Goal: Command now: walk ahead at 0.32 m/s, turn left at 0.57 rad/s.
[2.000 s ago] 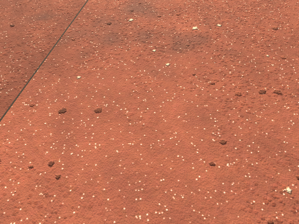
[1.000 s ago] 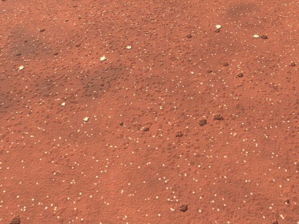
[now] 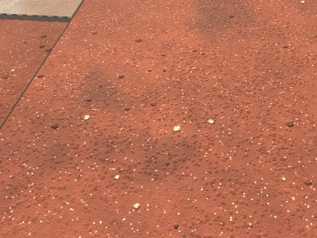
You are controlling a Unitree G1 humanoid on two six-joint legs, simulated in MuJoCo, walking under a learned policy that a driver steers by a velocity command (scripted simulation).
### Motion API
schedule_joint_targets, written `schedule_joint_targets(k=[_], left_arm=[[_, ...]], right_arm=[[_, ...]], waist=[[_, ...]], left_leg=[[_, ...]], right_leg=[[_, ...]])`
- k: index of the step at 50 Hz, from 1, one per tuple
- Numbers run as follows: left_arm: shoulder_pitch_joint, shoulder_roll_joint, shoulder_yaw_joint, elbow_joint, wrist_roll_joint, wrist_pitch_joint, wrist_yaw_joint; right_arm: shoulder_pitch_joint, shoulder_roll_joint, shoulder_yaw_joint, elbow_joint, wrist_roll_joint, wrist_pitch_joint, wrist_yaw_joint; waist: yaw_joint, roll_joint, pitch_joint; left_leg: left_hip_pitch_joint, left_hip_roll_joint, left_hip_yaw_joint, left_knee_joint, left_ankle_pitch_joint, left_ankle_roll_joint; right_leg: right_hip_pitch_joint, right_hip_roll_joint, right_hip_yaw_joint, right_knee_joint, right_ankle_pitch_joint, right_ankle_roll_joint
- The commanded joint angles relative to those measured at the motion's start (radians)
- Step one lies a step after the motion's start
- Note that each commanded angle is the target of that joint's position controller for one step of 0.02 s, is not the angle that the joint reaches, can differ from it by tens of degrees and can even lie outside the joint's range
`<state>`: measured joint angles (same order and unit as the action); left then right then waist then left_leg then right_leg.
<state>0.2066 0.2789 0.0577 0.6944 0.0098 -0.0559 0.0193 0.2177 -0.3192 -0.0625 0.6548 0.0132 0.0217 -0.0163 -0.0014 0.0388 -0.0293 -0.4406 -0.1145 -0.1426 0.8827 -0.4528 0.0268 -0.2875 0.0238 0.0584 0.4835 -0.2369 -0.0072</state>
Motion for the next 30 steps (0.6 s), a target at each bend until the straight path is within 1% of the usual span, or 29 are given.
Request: schedule_joint_targets(k=[1,2,4,5,7,10,12,13,14,15,16,17,18,19,20,21,22,23,24,25,26,27,28,30], left_arm=[[0.036,0.139,0.040,-0.047,-0.015,-0.010,0.013],[0.050,0.135,0.036,-0.042,-0.010,-0.012,0.016],[0.075,0.138,0.037,-0.032,-0.001,-0.019,0.015],[0.094,0.139,0.038,-0.024,0.000,-0.022,0.012],[0.109,0.147,0.038,-0.007,-0.003,-0.025,0.003],[0.111,0.178,0.045,0.016,-0.017,-0.026,-0.010],[0.134,0.198,0.050,0.035,-0.031,-0.024,-0.018],[0.152,0.204,0.051,0.047,-0.039,-0.021,-0.022],[0.157,0.211,0.052,0.057,-0.046,-0.017,-0.025],[0.150,0.217,0.051,0.064,-0.052,-0.011,-0.026],[0.142,0.213,0.047,0.069,-0.054,-0.009,-0.025],[0.150,0.180,0.034,0.075,-0.048,-0.012,-0.026],[0.138,0.105,0.003,0.043,-0.018,-0.020,-0.028],[0.214,0.029,-0.018,0.014,-0.028,-0.038,-0.023],[0.164,0.149,0.015,0.032,-0.052,-0.044,-0.021],[0.119,0.171,0.026,0.015,-0.061,-0.044,-0.024],[0.099,0.156,0.025,0.020,-0.052,-0.038,-0.021],[0.089,0.144,0.028,0.024,-0.039,-0.029,-0.019],[0.112,0.126,0.029,0.038,-0.038,-0.015,-0.018],[0.139,0.100,0.026,0.050,-0.037,-0.002,-0.016],[0.155,0.081,0.025,0.054,-0.035,0.010,-0.014],[0.146,0.073,0.024,0.045,-0.031,0.018,-0.013],[0.122,0.064,0.022,0.029,-0.026,0.022,-0.012],[0.066,0.041,0.013,0.002,-0.018,0.024,-0.023]], right_arm=[[-0.035,-0.126,-0.042,-0.081,-0.002,-0.023,0.009],[-0.049,-0.100,-0.036,-0.085,0.002,-0.027,0.018],[-0.080,-0.065,-0.025,-0.101,0.009,-0.037,0.029],[-0.102,-0.050,-0.020,-0.110,0.008,-0.041,0.032],[-0.128,-0.026,-0.009,-0.118,0.004,-0.049,0.036],[-0.177,-0.005,0.005,-0.124,0.002,-0.063,0.048],[-0.202,-0.014,0.005,-0.126,0.005,-0.069,0.056],[-0.214,-0.020,0.004,-0.131,0.007,-0.073,0.059],[-0.209,-0.029,0.001,-0.134,0.010,-0.078,0.060],[-0.172,-0.042,-0.006,-0.125,0.012,-0.082,0.060],[-0.090,-0.067,-0.021,-0.099,0.010,-0.084,0.055],[0.044,-0.117,-0.047,-0.060,0.006,-0.083,0.043],[0.229,-0.197,-0.069,-0.039,-0.016,-0.078,0.025],[0.261,-0.264,-0.076,-0.032,-0.028,-0.073,0.023],[0.249,-0.174,-0.055,-0.024,-0.022,-0.081,0.028],[0.189,-0.129,-0.038,-0.018,-0.012,-0.087,0.030],[0.122,-0.092,-0.026,-0.018,-0.011,-0.092,0.033],[0.064,-0.060,-0.018,-0.017,-0.017,-0.098,0.035],[0.025,-0.040,-0.013,-0.015,-0.027,-0.105,0.035],[0.002,-0.033,-0.015,-0.008,-0.031,-0.115,0.035],[-0.012,-0.036,-0.018,-0.001,-0.032,-0.123,0.032],[-0.028,-0.044,-0.022,0.005,-0.032,-0.126,0.026],[-0.040,-0.054,-0.026,0.012,-0.032,-0.125,0.019],[-0.055,-0.069,-0.031,0.023,-0.028,-0.113,0.003]], waist=[[0.038,-0.180,0.051],[0.048,-0.177,0.061],[0.063,-0.178,0.065],[0.074,-0.174,0.064],[0.080,-0.165,0.064],[0.085,-0.167,0.078],[0.091,-0.171,0.085],[0.092,-0.174,0.091],[0.078,-0.180,0.096],[0.042,-0.180,0.089],[-0.012,-0.164,0.052],[-0.078,-0.127,-0.031],[-0.156,0.016,-0.204],[-0.111,0.281,-0.303],[-0.143,0.154,-0.224],[-0.113,0.142,-0.109],[-0.080,0.099,-0.051],[-0.052,0.095,0.008],[-0.019,0.104,0.028],[0.005,0.096,0.025],[0.024,0.077,0.024],[0.034,0.067,0.035],[0.037,0.059,0.046],[0.027,0.054,0.053]], left_leg=[[-0.383,0.121,0.010,0.196,0.067,-0.051],[-0.380,0.135,0.029,0.219,0.115,-0.059],[-0.377,0.151,0.064,0.203,0.186,-0.070],[-0.367,0.157,0.069,0.171,0.210,-0.074],[-0.325,0.161,0.078,0.068,0.253,-0.075],[-0.201,0.161,0.127,-0.132,0.308,-0.060],[-0.120,0.148,0.160,-0.215,0.302,-0.045],[-0.086,0.144,0.165,-0.250,0.287,-0.033],[-0.048,0.138,0.167,-0.288,0.269,-0.016],[0.024,0.125,0.176,-0.343,0.274,0.002],[0.167,0.102,0.190,-0.401,0.306,0.023],[0.375,0.109,0.170,-0.417,0.321,0.050],[0.675,0.334,-0.070,-0.401,0.318,0.115],[0.823,0.544,-0.488,-0.539,0.098,0.246],[0.729,0.518,-0.492,-0.588,-0.013,0.236],[0.634,0.486,-0.342,-0.600,0.003,0.202],[0.533,0.438,-0.239,-0.626,0.080,0.178],[0.443,0.403,-0.148,-0.654,0.235,0.167],[0.378,0.377,-0.057,-0.669,0.423,0.154],[0.341,0.367,0.011,-0.665,0.622,0.153],[0.320,0.365,0.070,-0.660,0.775,0.157],[0.303,0.366,0.117,-0.665,0.852,0.159],[0.292,0.366,0.154,-0.672,0.876,0.158],[0.276,0.339,0.236,-0.672,0.863,0.145]], right_leg=[[0.281,-0.301,0.344,-0.256,-0.217,-0.145],[0.262,-0.284,0.283,-0.271,-0.147,-0.141],[0.247,-0.266,0.190,-0.296,-0.057,-0.145],[0.241,-0.263,0.165,-0.306,-0.030,-0.155],[0.231,-0.258,0.116,-0.318,0.025,-0.167],[0.184,-0.246,0.035,-0.321,0.093,-0.162],[0.170,-0.258,0.021,-0.309,0.111,-0.162],[0.168,-0.273,0.039,-0.300,0.121,-0.164],[0.170,-0.289,0.058,-0.286,0.145,-0.164],[0.165,-0.296,0.064,-0.255,0.194,-0.155],[0.140,-0.278,0.043,-0.178,0.316,-0.134],[0.084,-0.222,-0.009,-0.006,0.410,-0.100],[-0.111,-0.156,-0.062,0.328,0.157,-0.045],[-0.408,-0.013,-0.039,0.632,-0.344,0.003],[-0.483,-0.049,0.073,0.762,-0.323,0.001],[-0.526,-0.089,0.061,0.773,-0.233,-0.012],[-0.496,-0.124,0.043,0.742,-0.148,-0.012],[-0.461,-0.139,0.042,0.700,-0.087,-0.003],[-0.394,-0.147,0.044,0.683,-0.051,0.007],[-0.350,-0.136,0.036,0.676,-0.035,0.017],[-0.332,-0.124,0.030,0.664,-0.026,0.030],[-0.336,-0.117,0.024,0.635,-0.001,0.042],[-0.343,-0.115,0.016,0.578,0.035,0.051],[-0.303,-0.112,-0.021,0.414,0.153,0.052]])
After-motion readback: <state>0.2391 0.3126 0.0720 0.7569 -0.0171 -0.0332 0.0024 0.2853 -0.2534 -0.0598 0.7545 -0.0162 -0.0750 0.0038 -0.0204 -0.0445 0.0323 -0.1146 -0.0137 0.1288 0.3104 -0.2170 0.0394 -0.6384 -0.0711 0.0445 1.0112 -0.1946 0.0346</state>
